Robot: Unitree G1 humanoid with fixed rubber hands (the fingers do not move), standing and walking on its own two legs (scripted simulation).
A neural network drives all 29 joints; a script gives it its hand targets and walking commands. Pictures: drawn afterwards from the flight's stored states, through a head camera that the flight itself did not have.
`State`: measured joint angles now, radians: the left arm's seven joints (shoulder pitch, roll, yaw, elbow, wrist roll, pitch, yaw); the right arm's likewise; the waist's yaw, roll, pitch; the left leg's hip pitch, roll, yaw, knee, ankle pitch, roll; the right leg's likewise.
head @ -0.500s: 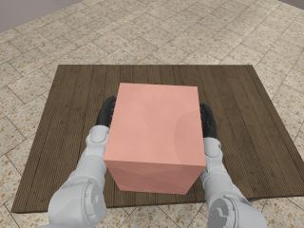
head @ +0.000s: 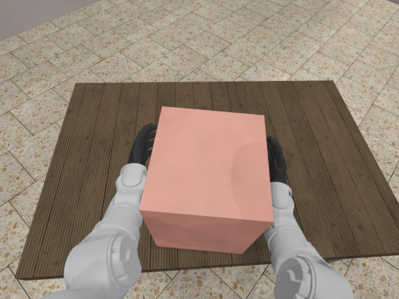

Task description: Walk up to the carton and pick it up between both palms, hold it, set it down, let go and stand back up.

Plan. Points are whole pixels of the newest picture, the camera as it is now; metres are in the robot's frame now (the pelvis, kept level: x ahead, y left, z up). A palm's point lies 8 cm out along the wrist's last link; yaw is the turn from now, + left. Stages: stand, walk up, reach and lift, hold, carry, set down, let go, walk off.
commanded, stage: set down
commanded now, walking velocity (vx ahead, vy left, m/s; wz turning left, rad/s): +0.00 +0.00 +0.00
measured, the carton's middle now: (205, 186) +0.35 +0.01 -0.01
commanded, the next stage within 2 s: none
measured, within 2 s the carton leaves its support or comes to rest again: neither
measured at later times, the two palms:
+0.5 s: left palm (136, 158) +0.40 +0.16 +0.01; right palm (273, 176) +0.37 -0.13 +0.01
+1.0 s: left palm (112, 154) +0.40 +0.21 +0.02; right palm (294, 167) +0.38 -0.17 +0.02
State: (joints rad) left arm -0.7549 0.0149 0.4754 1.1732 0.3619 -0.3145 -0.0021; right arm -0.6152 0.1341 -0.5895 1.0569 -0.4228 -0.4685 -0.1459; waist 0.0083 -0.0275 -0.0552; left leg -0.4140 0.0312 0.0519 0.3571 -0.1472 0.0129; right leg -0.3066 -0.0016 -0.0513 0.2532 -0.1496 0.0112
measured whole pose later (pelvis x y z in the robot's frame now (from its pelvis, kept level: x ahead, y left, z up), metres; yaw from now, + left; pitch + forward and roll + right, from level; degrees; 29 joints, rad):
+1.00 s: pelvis -0.04 +0.01 -0.04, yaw +0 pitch +21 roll -3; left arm -0.99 0.29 -0.14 1.50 -0.33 -0.35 0.04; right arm -0.89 -0.18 -0.01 1.33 0.31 -0.25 -0.09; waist -0.05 0.00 -0.24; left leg -0.85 0.04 0.03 0.74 -0.25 0.04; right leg -0.75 -0.01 -0.06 0.67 -0.27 0.02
